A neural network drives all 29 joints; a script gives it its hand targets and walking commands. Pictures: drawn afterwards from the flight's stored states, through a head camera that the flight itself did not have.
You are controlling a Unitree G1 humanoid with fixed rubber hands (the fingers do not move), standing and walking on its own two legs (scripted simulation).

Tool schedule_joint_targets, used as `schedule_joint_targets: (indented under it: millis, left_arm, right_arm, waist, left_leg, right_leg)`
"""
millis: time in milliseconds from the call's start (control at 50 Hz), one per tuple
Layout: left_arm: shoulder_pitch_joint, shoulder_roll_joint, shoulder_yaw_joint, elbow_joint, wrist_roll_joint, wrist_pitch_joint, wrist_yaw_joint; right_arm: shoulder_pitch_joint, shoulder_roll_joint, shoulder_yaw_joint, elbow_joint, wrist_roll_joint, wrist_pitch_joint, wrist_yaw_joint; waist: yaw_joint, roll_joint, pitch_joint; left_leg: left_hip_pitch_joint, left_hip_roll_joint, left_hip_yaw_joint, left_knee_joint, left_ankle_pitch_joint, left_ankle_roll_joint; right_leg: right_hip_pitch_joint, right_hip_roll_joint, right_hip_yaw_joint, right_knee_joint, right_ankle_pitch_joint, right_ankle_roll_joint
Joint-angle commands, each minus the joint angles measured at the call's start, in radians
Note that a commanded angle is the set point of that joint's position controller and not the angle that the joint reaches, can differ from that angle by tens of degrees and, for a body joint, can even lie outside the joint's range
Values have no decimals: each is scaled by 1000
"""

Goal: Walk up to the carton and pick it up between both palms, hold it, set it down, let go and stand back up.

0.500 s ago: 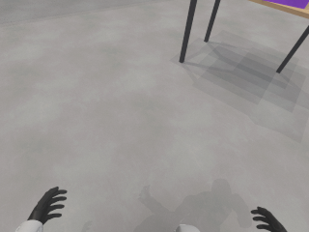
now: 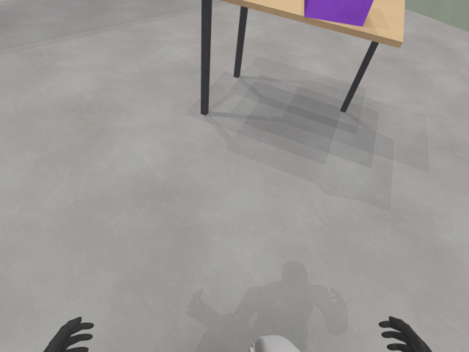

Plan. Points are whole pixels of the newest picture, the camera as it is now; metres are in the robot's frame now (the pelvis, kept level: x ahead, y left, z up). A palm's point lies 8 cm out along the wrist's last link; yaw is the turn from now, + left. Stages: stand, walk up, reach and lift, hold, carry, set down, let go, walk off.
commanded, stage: walk up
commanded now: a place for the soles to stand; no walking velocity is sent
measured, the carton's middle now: out of the picture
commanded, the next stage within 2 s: none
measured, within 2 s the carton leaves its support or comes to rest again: neither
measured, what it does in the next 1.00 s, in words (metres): walks ahead: right foot, then left foot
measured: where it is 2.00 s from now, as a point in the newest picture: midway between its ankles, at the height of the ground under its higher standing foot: (262, 285)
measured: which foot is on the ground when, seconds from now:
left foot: down 0.00-0.22, up 0.24-0.58, down 0.60-1.00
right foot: up 0.00-0.20, down 0.22-0.64, up 0.66-1.00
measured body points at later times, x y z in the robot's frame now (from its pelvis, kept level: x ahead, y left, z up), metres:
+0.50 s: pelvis +0.15 -0.09 -0.02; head +0.14 -0.11 +0.43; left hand +0.26 +0.20 -0.09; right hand +0.21 -0.41 -0.11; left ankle +0.22 +0.01 -0.70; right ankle +0.15 -0.20 -0.73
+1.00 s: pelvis +0.29 -0.10 +0.00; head +0.30 -0.05 +0.45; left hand +0.47 +0.15 -0.12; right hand +0.31 -0.43 -0.05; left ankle +0.29 +0.00 -0.73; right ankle +0.29 -0.27 -0.68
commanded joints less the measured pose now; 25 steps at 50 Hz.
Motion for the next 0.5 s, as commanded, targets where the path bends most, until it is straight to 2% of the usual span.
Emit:
schedule_joint_targets:
  millis: [0,20,40,60,80,100,120,140,160,180,200,220,240,260,280,300,320,340,360,380,420,440,460,480]
  left_arm:
    - [-61,217,37,-22,-6,-22,-8]
    - [-83,227,39,-25,-12,-23,-8]
    - [-134,224,35,-31,-8,-25,-7]
    - [-156,227,35,-30,-3,-28,-8]
    - [-163,219,35,-32,-11,-34,-10]
    - [-138,229,38,-28,-5,-38,-9]
    - [-93,226,39,-7,-13,-42,-13]
    - [-48,234,38,10,-21,-50,-6]
    - [100,256,66,50,-23,-59,2]
    - [260,299,88,102,-14,-70,19]
    - [288,390,109,78,8,-75,38]
    - [212,433,123,37,-12,-78,50]
    - [126,418,118,18,-23,-73,48]
    - [114,406,102,5,-23,-70,51]
    - [67,393,98,-12,-35,-75,57]
    - [91,355,86,-6,-32,-78,58]
    - [87,340,77,-4,-31,-77,55]
    - [101,345,75,-18,-21,-83,54]
    - [101,348,79,-13,-25,-83,54]
    - [111,350,80,-17,-23,-79,55]
    - [94,341,78,-32,-15,-75,54]
    - [116,330,71,-37,-16,-78,54]
    - [119,334,76,-39,-16,-78,52]
    - [97,340,83,-37,-15,-77,53]
  right_arm:
    - [28,-271,-137,6,-22,-26,-7]
    - [43,-268,-141,-6,-20,-20,-3]
    - [55,-278,-139,-12,-16,-21,-8]
    - [57,-303,-150,-5,-9,-21,-4]
    - [43,-299,-148,-13,-18,-22,-6]
    - [10,-317,-147,-14,-15,-20,-2]
    - [-27,-312,-145,-36,-21,-19,-2]
    - [-43,-302,-137,-35,-19,-15,4]
    - [-86,-293,-130,-53,-28,-9,4]
    - [-79,-209,-113,-66,-19,-5,4]
    - [-60,-140,-81,-97,-14,-7,9]
    - [-80,-149,-80,-99,1,-3,6]
    - [-134,-232,-98,-91,-8,5,2]
    - [-183,-251,-108,-98,-13,0,12]
    - [-100,-233,-106,-63,-5,-1,14]
    - [-66,-225,-105,-46,-6,-3,17]
    - [-54,-224,-114,-45,-13,-1,20]
    - [-29,-237,-116,-32,-16,-1,18]
    - [-21,-220,-113,-24,-8,-3,20]
    - [-35,-230,-116,-32,-20,-1,23]
    - [-63,-228,-117,-38,-28,4,24]
    - [-56,-242,-121,-33,-28,4,25]
    - [-75,-232,-120,-43,-31,4,28]
    - [-70,-226,-118,-37,-29,0,29]
  waist:
    - [-70,246,-11]
    - [-87,234,-24]
    - [-97,239,29]
    - [-99,224,28]
    - [-86,233,42]
    - [-67,290,29]
    - [-46,287,-22]
    - [-16,236,-70]
    - [78,166,-130]
    - [160,-39,-233]
    - [165,-241,-161]
    - [123,-229,-100]
    - [102,-51,-21]
    - [90,24,65]
    - [58,-50,70]
    - [43,-95,45]
    - [26,-114,43]
    - [27,-71,-5]
    - [33,-129,-46]
    - [44,-152,-34]
    - [41,-167,36]
    - [36,-139,43]
    - [38,-169,65]
    - [42,-179,65]
  left_leg:
    - [394,250,-122,-335,264,183]
    - [412,244,-140,-318,240,185]
    - [378,268,-124,-309,290,184]
    - [343,297,-109,-297,274,194]
    - [296,293,-92,-284,353,184]
    - [284,278,-57,-237,391,177]
    - [267,271,-29,-197,398,174]
    - [203,211,46,-106,393,140]
    - [150,161,108,82,434,112]
    - [-32,109,92,383,335,51]
    - [-391,3,57,592,40,2]
    - [-568,-27,-62,608,-180,5]
    - [-530,35,-153,635,-132,15]
    - [-539,38,-161,573,-137,8]
    - [-522,67,-131,525,-93,2]
    - [-495,59,-127,451,-65,7]
    - [-457,53,-125,410,-97,4]
    - [-436,37,-127,375,-120,10]
    - [-415,45,-118,339,-97,2]
    - [-410,30,-105,308,-88,-3]
    - [-426,27,-111,280,-62,-1]
    - [-440,22,-116,269,-32,-3]
    - [-423,23,-121,242,-32,-1]
    - [-412,19,-111,206,-14,-10]
  right_leg:
    - [-314,-82,-35,-108,92,31]
    - [-319,-86,-33,-138,80,38]
    - [-321,-95,-54,-171,69,27]
    - [-284,-114,-71,-226,67,21]
    - [-256,-107,-81,-256,78,9]
    - [-179,-101,-116,-308,77,5]
    - [-109,-91,-131,-344,82,-9]
    - [32,-42,-194,-420,120,-15]
    - [228,9,-244,-504,209,-16]
    - [486,10,-100,-537,208,-46]
    - [606,-192,311,-609,7,-136]
    - [551,-335,669,-800,-226,-212]
    - [381,-356,707,-826,-381,-247]
    - [333,-337,677,-821,-383,-280]
    - [313,-297,539,-777,-261,-269]
    - [326,-237,447,-734,-150,-237]
    - [283,-248,443,-731,-147,-238]
    - [313,-237,442,-691,-99,-255]
    - [327,-225,426,-694,-170,-250]
    - [300,-207,425,-709,-234,-254]
    - [257,-236,450,-720,-299,-258]
    - [247,-224,487,-722,-291,-269]
    - [244,-221,458,-719,-289,-265]
    - [224,-218,484,-716,-291,-268]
